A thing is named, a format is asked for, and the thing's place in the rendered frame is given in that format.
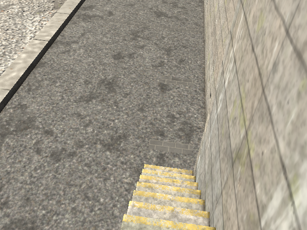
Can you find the stairs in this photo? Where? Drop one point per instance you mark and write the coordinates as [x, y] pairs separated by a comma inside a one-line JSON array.
[[166, 199]]

